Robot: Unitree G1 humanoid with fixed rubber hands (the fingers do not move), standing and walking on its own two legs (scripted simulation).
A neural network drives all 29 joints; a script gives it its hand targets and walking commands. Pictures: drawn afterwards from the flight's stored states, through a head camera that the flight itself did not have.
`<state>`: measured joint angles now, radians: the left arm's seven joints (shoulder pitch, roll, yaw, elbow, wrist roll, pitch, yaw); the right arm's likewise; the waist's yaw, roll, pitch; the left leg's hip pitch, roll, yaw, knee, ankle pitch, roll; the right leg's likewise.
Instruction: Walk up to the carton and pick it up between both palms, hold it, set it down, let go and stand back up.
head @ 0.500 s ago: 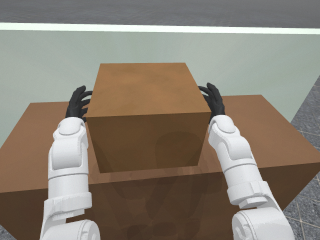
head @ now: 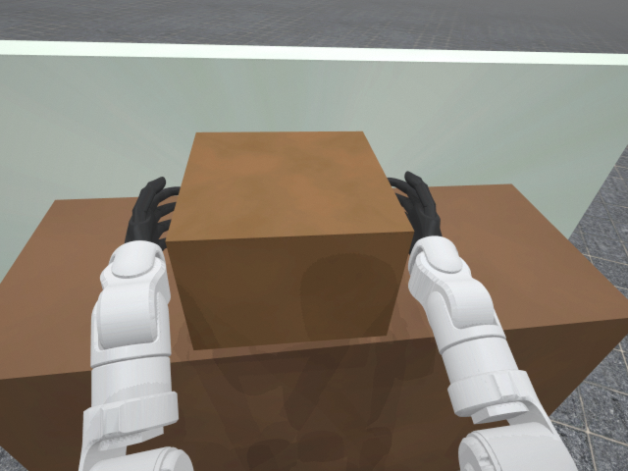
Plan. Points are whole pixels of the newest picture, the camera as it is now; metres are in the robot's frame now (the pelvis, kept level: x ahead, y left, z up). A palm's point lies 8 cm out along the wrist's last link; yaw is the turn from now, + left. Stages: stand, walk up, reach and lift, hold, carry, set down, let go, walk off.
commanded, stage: hold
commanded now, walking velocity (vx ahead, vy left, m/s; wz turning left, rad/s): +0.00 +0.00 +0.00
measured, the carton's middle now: (287, 229) +0.40 +0.01 +0.15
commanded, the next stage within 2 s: none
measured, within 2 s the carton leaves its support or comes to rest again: neither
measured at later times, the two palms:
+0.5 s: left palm (146, 248) +0.35 +0.17 +0.18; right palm (423, 236) +0.35 -0.16 +0.18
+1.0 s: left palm (151, 237) +0.36 +0.17 +0.18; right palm (427, 229) +0.35 -0.16 +0.19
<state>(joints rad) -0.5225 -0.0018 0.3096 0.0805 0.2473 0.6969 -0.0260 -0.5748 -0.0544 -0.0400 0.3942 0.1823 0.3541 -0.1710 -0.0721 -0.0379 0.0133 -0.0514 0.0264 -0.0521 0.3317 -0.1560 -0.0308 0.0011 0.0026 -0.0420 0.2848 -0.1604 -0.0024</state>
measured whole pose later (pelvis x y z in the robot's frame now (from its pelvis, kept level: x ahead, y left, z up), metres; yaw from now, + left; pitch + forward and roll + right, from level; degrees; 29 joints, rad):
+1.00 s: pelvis -0.01 +0.00 +0.00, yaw -1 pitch -7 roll -1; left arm -0.57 0.00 0.32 0.15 0.25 0.67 -0.01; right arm -0.63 -0.06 -0.07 0.47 0.15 0.33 -0.15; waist -0.07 -0.04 0.01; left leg -0.05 0.03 -0.04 0.32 -0.14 -0.03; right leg -0.01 0.00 -0.03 0.28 -0.15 0.00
